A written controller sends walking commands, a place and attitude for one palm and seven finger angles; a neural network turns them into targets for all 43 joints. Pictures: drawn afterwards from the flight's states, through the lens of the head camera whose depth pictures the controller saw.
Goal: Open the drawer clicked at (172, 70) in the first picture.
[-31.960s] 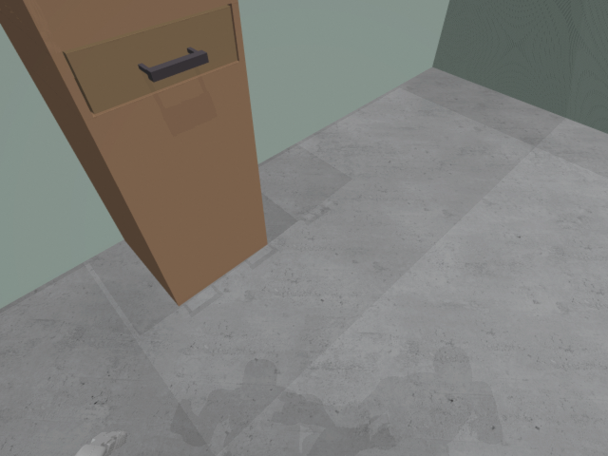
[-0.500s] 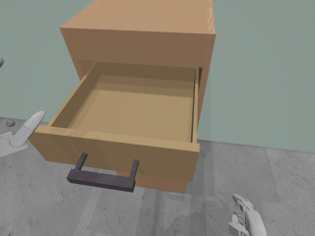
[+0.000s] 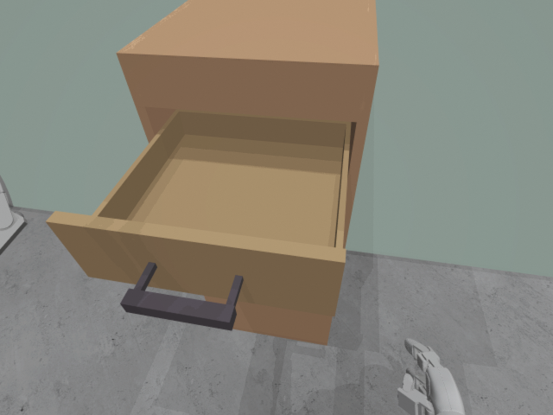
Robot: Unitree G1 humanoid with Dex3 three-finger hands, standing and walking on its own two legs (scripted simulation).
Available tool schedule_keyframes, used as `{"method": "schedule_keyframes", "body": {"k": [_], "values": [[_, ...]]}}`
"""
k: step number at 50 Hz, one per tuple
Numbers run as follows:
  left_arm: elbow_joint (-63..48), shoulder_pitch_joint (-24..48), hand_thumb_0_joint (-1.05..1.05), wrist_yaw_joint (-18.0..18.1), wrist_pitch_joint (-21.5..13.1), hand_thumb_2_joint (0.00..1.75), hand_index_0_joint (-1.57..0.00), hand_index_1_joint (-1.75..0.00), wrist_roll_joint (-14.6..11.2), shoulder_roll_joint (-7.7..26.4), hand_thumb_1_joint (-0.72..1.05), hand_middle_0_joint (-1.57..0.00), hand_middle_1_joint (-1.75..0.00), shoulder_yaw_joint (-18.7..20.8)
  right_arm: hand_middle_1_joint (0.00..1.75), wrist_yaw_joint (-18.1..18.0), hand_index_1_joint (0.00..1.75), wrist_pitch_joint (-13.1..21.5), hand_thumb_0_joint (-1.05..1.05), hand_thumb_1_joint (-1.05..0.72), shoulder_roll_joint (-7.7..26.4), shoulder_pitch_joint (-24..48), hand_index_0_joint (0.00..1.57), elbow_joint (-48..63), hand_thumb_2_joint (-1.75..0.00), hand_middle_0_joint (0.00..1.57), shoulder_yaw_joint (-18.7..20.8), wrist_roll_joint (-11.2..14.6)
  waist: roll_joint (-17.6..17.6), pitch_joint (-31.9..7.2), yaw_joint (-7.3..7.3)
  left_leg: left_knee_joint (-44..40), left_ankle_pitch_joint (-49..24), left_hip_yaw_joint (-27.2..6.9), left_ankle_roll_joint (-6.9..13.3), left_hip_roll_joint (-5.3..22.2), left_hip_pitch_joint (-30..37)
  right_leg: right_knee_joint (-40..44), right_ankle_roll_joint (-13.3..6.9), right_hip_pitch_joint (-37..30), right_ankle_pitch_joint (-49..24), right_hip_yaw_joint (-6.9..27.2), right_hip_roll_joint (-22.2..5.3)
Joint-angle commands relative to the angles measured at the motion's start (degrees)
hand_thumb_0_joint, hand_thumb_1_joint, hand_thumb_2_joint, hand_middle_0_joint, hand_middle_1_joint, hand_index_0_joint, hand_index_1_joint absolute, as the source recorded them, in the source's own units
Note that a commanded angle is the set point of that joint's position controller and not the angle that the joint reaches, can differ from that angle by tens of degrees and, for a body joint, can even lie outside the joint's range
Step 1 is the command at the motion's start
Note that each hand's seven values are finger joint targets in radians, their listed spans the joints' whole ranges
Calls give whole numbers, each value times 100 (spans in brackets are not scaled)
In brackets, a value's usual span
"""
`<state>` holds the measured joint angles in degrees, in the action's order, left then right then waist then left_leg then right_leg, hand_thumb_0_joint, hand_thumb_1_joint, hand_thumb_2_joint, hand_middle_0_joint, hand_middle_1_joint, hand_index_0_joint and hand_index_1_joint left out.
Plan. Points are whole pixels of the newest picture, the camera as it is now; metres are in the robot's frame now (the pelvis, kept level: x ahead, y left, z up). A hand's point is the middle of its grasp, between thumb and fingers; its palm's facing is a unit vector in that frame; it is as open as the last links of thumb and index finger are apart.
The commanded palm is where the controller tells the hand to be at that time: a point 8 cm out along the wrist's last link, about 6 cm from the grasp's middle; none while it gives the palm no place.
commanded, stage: step back with the hand held close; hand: left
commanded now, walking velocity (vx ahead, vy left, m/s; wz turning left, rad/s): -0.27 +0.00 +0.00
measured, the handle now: (185, 293) +0.24 +0.16 +0.10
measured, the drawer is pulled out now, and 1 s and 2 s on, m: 0.30 0.30 0.30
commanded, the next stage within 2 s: stop stepping back and stand still in 0.86 s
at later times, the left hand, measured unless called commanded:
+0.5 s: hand out of the picture +0.12 +0.23 +0.29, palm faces +0.56 -0.68 -0.47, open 7.4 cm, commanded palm +0.07 +0.29 +0.28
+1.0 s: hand out of the picture -0.03 +0.24 +0.29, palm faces +0.59 -0.67 -0.44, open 7.4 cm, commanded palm -0.08 +0.29 +0.28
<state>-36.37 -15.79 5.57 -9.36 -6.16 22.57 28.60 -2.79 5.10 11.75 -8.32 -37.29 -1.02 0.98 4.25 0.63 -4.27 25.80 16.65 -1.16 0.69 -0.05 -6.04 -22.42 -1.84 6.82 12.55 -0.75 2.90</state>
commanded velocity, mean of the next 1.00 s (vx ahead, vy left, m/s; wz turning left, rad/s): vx -0.26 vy -0.01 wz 0.01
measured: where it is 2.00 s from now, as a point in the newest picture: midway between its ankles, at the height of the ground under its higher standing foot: outside the picture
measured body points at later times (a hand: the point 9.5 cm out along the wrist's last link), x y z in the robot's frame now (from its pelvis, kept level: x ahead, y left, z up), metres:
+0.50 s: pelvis -0.07 +0.01 -0.02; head -0.06 +0.01 +0.43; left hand +0.09 +0.26 +0.31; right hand +0.08 -0.23 -0.10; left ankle -0.03 +0.11 -0.74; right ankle -0.08 -0.09 -0.74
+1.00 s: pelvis -0.21 +0.01 -0.01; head -0.19 +0.03 +0.44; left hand -0.07 +0.28 +0.31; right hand -0.04 -0.23 -0.08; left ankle -0.20 +0.14 -0.74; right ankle -0.20 -0.10 -0.72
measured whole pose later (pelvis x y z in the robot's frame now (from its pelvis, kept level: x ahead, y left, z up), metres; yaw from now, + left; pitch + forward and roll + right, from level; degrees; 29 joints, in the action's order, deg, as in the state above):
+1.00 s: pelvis -0.21 +0.01 -0.01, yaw +1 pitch +3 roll -1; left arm -46.3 -21.6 8.5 -17.7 -4.0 31.5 39.6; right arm -3.2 7.2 10.9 -12.0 -36.3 1.9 -0.8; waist -2.6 -1.1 -0.9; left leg 31.6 15.1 0.7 -1.1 2.5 -19.4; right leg -42.5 0.5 23.8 19.7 -0.6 2.0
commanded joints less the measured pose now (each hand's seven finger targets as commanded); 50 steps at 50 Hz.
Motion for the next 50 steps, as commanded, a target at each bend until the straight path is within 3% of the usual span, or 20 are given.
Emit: {"method": "schedule_keyframes", "body": {"k": [1,5,14,21,23,26,27,28,29,30,32,34,37,40,41,43,44,45,47,50], "values": [[-1001,582,0,101,-538,90,-20,-30,104,1581,90,-20,-30,975,30,-75,30,152,0,-90,722,486,20,1096,-90,20,250,53,-739,-414,403,189,-1017,-140,141,269,-211,570,10,657,-1499,813,-835],[-1097,189,0,156,-619,90,-20,-30,176,1478,90,-20,-30,851,30,-50,30,51,0,-90,699,421,20,1123,-90,20,274,91,-364,-808,469,397,-1240,-84,80,280,-272,392,-81,682,-1795,850,-1113],[-1811,-846,0,334,-750,90,-20,-30,166,1860,90,-20,-30,1539,30,-73,30,-52,0,-90,785,314,20,1433,-90,20,456,56,186,-1391,388,-84,-2352,-534,139,759,-1179,-762,88,9,-1857,331,-512],[-1806,-463,0,538,-882,90,-20,-30,286,1750,90,-20,-30,1670,30,-234,30,245,0,-90,730,-106,20,1221,-90,20,578,-342,797,-914,506,-612,-2087,-909,473,1501,-2336,-2393,148,304,959,142,-104],[-1554,-199,0,602,-886,90,-20,-30,273,1686,90,-20,-30,1585,30,-258,30,339,0,-90,716,-207,20,1029,-90,20,568,-379,600,-748,553,-364,-2427,-980,564,1540,-2117,-2114,105,551,1178,232,-136],[-1109,48,0,583,-817,90,-20,-30,306,1514,90,-20,-30,1321,30,-201,30,356,0,-90,727,-125,20,900,-90,20,508,-270,68,-903,634,383,-2097,-827,318,1193,-1652,-822,-61,403,-132,522,-554],[-974,96,0,606,-797,90,-20,-30,309,1610,90,-20,-30,1346,30,-194,30,313,0,-90,698,-166,20,852,-90,20,493,-268,-464,-911,702,939,-1545,-553,121,818,-1567,-233,-270,573,-1429,1125,-991],[-967,373,0,562,-786,90,-20,-30,276,1656,90,-20,-30,1219,30,-141,30,274,0,-90,686,-12,20,923,-90,20,461,-130,-1035,-930,749,1641,-807,-163,-87,336,-1494,287,-519,793,-2356,1847,-1768],[-959,539,0,466,-795,90,-20,-30,240,1712,90,-20,-30,1196,30,-93,30,306,0,-90,640,212,20,981,-90,20,482,58,-1367,-940,583,2675,847,84,-185,-99,-1846,342,-751,613,-3491,2159,-2278],[-859,256,0,432,-796,90,-20,-30,262,1743,90,-20,-30,1256,30,-70,30,329,0,-90,583,216,20,984,-90,20,475,121,-1367,-984,501,3334,1077,-115,-163,-44,-2008,210,-788,495,-3514,1859,-2347],[-767,-80,0,390,-759,90,-20,-30,288,1880,90,-20,-30,1457,30,-60,30,307,0,-90,558,334,20,1145,-90,20,387,113,-989,-814,436,3426,866,-175,-199,83,-2048,181,-805,869,-2669,1656,-2092],[-918,-340,0,397,-775,90,-20,-30,269,1796,90,-20,-30,1390,30,-102,30,154,0,-90,413,315,20,1168,-90,20,278,100,-1161,-614,420,2785,780,50,-204,177,-1775,210,-615,993,-2213,1005,-1730],[-1388,-172,0,470,-839,90,-20,-30,269,2061,90,-20,-30,1528,30,-176,30,142,0,-90,547,295,20,1095,-90,20,297,48,-1172,-691,395,1579,899,317,-140,124,-1384,395,-526,916,-1686,1100,-1537],[-1607,-379,0,520,-869,90,-20,-30,250,1873,90,-20,-30,1383,30,-181,30,209,0,-90,613,-33,20,958,-90,20,331,-15,-808,-974,521,104,237,365,-50,147,-965,263,-226,604,-1407,972,-1290],[-1755,-350,0,535,-907,90,-20,-30,219,1920,90,-20,-30,1412,30,-179,30,222,0,-90,724,-87,20,938,-90,20,404,-34,-425,-1039,553,-406,-261,66,44,414,-934,-101,-42,498,-1444,818,-1054],[-2115,-342,0,507,-1075,90,-20,-30,196,2006,90,-20,-30,1601,30,-144,30,281,0,-90,879,38,20,1069,-90,20,512,-47,698,-1314,443,-389,-2253,-896,354,1520,-968,-1107,262,637,-995,250,-343],[-2187,-314,0,466,-1091,90,-20,-30,160,2065,90,-20,-30,1706,30,-86,30,356,0,-90,836,-48,20,1032,-90,20,556,-22,675,-1480,456,-264,-3081,-652,347,1646,-767,-1393,259,794,-447,129,-233],[-2045,-415,0,441,-1098,90,-20,-30,127,2076,90,-20,-30,1820,30,-95,30,400,0,-90,798,-60,20,1000,-90,20,578,-100,1211,-1461,487,-430,-3125,-506,340,1608,-1142,-1919,261,781,123,10,-211],[-2125,-33,0,434,-1097,90,-20,-30,117,2074,90,-20,-30,1831,30,-92,30,502,0,-90,760,-20,20,897,-90,20,575,-195,1443,-1120,486,-566,-3194,-493,509,1803,-1493,-2793,260,1080,1093,113,-104],[-1420,208,0,393,-946,90,-20,-30,189,1572,90,-20,-30,1355,30,6,30,587,0,-90,768,-164,20,703,-90,20,519,-106,837,-693,528,-105,-3530,-245,404,1585,-934,-1608,271,1184,948,-87,-147]]}}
